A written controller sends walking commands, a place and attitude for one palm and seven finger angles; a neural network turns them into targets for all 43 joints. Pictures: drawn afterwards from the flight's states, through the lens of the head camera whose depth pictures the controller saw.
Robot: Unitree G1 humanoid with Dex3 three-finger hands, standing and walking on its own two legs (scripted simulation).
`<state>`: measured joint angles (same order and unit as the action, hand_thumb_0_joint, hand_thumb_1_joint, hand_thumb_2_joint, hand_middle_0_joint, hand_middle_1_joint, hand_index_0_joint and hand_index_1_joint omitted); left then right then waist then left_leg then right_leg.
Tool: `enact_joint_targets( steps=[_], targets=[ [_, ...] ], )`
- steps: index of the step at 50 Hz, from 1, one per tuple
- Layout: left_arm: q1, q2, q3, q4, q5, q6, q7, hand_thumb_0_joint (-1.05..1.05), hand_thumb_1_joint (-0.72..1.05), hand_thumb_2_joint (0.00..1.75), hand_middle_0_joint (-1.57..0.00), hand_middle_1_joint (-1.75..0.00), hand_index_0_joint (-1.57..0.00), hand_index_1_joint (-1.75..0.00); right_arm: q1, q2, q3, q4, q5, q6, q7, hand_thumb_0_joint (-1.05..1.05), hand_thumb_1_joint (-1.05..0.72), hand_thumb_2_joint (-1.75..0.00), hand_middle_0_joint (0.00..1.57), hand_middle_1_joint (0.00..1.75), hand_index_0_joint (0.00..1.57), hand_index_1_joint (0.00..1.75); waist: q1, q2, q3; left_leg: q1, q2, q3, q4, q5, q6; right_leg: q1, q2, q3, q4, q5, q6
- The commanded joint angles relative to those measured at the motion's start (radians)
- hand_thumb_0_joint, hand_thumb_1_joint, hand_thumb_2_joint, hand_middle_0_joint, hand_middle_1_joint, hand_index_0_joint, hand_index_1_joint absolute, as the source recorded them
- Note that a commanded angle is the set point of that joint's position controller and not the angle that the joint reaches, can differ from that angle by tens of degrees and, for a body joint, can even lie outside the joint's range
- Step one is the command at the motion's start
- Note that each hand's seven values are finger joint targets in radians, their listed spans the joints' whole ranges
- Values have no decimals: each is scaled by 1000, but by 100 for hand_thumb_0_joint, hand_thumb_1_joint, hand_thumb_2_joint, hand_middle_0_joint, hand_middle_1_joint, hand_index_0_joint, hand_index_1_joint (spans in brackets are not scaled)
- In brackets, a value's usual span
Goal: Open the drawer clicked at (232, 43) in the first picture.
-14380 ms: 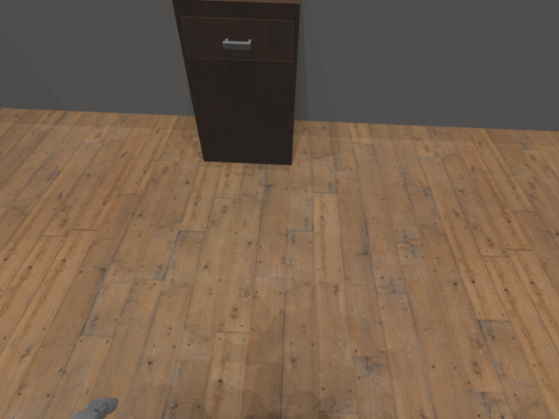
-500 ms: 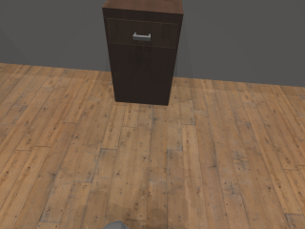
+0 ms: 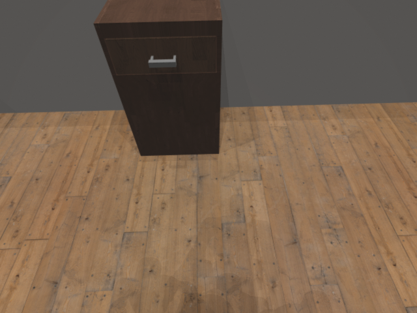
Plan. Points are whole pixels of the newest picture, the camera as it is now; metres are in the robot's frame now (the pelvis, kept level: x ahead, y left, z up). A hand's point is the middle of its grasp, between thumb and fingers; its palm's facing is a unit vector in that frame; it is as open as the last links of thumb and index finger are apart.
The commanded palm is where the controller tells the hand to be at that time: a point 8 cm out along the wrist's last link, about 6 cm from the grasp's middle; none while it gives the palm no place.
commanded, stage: shuffle to correct the standing spot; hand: left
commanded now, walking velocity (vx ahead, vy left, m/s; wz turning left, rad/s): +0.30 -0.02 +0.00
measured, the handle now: (163, 60) +1.05 +0.24 -0.10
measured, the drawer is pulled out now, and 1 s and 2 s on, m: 0.00 0.00 0.00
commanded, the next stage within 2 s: come to a stop and stand still in 1.68 s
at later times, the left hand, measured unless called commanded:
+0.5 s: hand out of the picture +0.08 +0.12 -0.19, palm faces +0.15 -0.99 -0.04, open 16.3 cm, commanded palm none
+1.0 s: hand (152, 241) +0.31 +0.16 -0.16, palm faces +0.01 -0.96 -0.27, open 16.8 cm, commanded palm none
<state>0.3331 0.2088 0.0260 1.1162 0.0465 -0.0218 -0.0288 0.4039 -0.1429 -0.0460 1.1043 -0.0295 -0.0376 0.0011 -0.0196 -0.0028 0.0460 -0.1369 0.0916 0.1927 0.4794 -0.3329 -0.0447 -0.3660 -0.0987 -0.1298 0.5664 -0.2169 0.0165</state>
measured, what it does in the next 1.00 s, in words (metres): walks ahead: left foot, then right foot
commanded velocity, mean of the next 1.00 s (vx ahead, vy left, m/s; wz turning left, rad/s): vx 0.30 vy -0.01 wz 0.00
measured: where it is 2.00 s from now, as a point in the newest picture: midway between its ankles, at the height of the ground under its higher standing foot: (222, 228)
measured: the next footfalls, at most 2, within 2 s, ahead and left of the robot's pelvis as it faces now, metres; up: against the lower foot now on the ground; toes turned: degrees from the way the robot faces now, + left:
left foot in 0.48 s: +0.29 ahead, +0.11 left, +0.00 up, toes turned +11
right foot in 0.90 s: +0.37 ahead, -0.15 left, +0.00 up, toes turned -10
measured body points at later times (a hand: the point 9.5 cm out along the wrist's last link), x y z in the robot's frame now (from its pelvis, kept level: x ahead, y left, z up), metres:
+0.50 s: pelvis +0.17 +0.01 -0.01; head +0.18 +0.04 +0.44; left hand +0.08 +0.18 -0.18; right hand +0.30 -0.22 -0.13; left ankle +0.25 +0.11 -0.73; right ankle +0.06 -0.11 -0.72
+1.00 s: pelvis +0.32 -0.04 +0.00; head +0.35 -0.06 +0.45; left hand +0.31 +0.21 -0.14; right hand +0.25 -0.26 -0.16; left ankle +0.26 +0.09 -0.68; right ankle +0.33 -0.14 -0.73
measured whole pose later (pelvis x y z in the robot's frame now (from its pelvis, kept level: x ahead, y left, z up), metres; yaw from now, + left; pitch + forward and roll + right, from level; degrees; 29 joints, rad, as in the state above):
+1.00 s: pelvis +0.32 -0.04 +0.00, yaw +1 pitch +0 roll +1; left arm 0.32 0.21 0.03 1.11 0.04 -0.06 0.00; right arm 0.39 -0.16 -0.04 1.16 -0.02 0.01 0.01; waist -0.01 0.03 0.05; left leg -0.34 0.10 0.11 0.96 -0.47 0.00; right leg -0.26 -0.07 -0.18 0.56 -0.29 -0.03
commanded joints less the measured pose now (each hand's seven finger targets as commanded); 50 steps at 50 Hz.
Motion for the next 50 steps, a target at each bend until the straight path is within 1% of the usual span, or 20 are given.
enact_joint_targets(
  steps=[1,2,3,5,8,18,22,23,24,25,29,34,40,43,44,45,46,47,48,50],
  targets=[
    [304,214,55,30,-25,-38,34,0,-50,30,-15,-30,-15,-30,-57,-72,3,-103,19,-7,4,0,-90,-90,20,30,20,30,150,-404,-127,-545,-40,-23,547,-313,48,538,-361,526,-350,-99,-160],
    [295,181,54,28,-28,-32,39,0,-50,30,-15,-30,-15,-30,-117,-77,-4,-113,14,-6,4,0,-90,-90,20,30,20,30,150,-270,-62,-591,-3,-106,672,-246,58,476,-361,509,-366,-131,-199],
    [232,133,43,29,-26,-43,41,0,-50,30,-15,-30,-15,-30,-140,-73,-6,-101,11,-8,7,0,-90,-90,20,30,20,30,117,-313,-28,-594,27,-130,724,-141,58,396,-309,452,-366,-62,-167],
    [146,62,19,1,-31,-48,44,0,-50,30,-15,-30,-15,-30,-132,-73,-6,-73,10,-1,9,0,-90,-90,20,30,20,30,64,-162,4,-526,59,-146,693,-26,41,285,-262,310,-376,22,-147],
    [129,38,13,-2,-24,-62,48,0,-50,30,-15,-30,-15,-30,-99,-24,0,-48,7,14,15,0,-90,-90,20,30,20,30,23,-108,25,-448,44,-108,571,56,19,211,-208,162,-381,171,-138],
    [157,50,26,28,-20,-61,42,0,-50,30,-15,-30,-15,-30,-313,-30,-2,-143,12,-4,23,0,-90,-90,20,30,20,30,62,-100,99,-349,13,-64,193,125,23,254,-213,121,-371,195,-148],
    [126,32,31,22,-25,-48,40,0,-50,30,-15,-30,-15,-30,-123,-87,-13,-94,3,-23,3,0,-90,-90,20,30,20,30,-33,32,2,12,-9,-47,-1,166,50,177,-119,38,-88,279,-94],
    [152,-4,25,10,-33,-45,34,0,-50,30,-15,-30,-15,-30,1,-178,-34,-70,-9,-31,-10,0,-90,-90,20,30,20,30,-71,196,-109,220,162,-276,-55,182,120,24,-35,-20,155,128,-46],
    [141,-39,15,-21,-38,-46,28,0,-50,30,-15,-30,-15,-30,93,-261,-53,-54,-4,-24,-19,0,-90,-90,20,30,20,30,-85,376,-177,308,372,-572,-182,209,225,-145,67,-39,458,-333,-19],
    [83,-9,23,-47,-29,-41,30,0,-50,30,-15,-30,-15,-30,81,-256,-49,-54,2,-10,-22,0,-90,-90,20,30,20,30,-84,264,-135,233,400,-585,-227,89,269,-206,42,55,610,-351,-36],
    [29,-46,31,-41,-11,-18,15,0,-50,30,-15,-30,-15,-30,-103,-109,-15,-99,3,-29,-21,0,-90,-90,20,30,20,30,15,101,23,-125,263,-333,-321,-27,171,-174,-41,100,630,-98,-11],
    [-11,-37,12,-66,-20,5,14,0,-50,30,-15,-30,-15,-30,-61,-116,-21,-89,5,-42,-19,0,-90,-90,20,30,20,30,25,77,-12,-96,221,-180,-314,161,184,-130,-48,68,395,-29,16],
    [-90,-11,6,-83,-21,-3,6,0,-50,30,-15,-30,-15,-30,-16,-165,-27,-54,1,-19,-11,0,-90,-90,20,30,20,30,-8,139,9,-50,221,-175,-272,63,187,-44,-9,-3,108,-61,16],
    [-15,16,10,-52,-19,-18,7,0,-50,30,-15,-30,-15,-30,-24,-160,-22,-40,4,-6,-9,0,-90,-90,20,30,20,30,34,70,-17,-105,175,-143,-140,-26,135,148,28,-35,-63,-6,10],
    [59,53,17,-23,-19,-27,12,0,-50,30,-15,-30,-15,-30,-37,-141,-15,-40,9,-7,-7,0,-90,-90,20,30,20,30,72,-10,-40,-184,119,-91,-17,-63,97,287,-8,24,-130,-5,-7],
    [160,137,36,11,-13,-39,21,0,-50,30,-15,-30,-15,-30,-48,-85,-2,-57,17,-10,0,0,-90,-90,20,30,20,30,112,-238,-79,-380,22,18,229,-143,53,468,-194,255,-226,-33,-65],
    [264,217,52,31,-22,-36,34,0,-50,30,-15,-30,-15,-30,-91,-74,6,-97,18,-5,6,0,-90,-90,20,30,20,30,148,-394,-82,-545,-34,9,472,-303,41,545,-361,491,-342,-66,-162],
    [279,191,48,34,-28,-31,41,0,-50,30,-15,-30,-15,-30,-151,-94,0,-109,12,-3,6,0,-90,-90,20,30,20,30,156,-260,-51,-587,-3,-92,612,-258,51,493,-370,499,-360,-79,-207],
    [215,148,40,31,-26,-41,44,0,-50,30,-15,-30,-15,-30,-155,-92,-4,-95,11,-3,8,0,-90,-90,20,30,20,30,117,-295,-7,-594,31,-130,673,-156,52,420,-324,427,-362,-22,-175],
    [135,84,21,4,-29,-46,46,0,-50,30,-15,-30,-15,-30,-147,-85,-3,-70,11,2,11,0,-90,-90,20,30,20,30,69,-164,12,-536,58,-141,655,-51,35,330,-277,299,-366,74,-153]
  ],
)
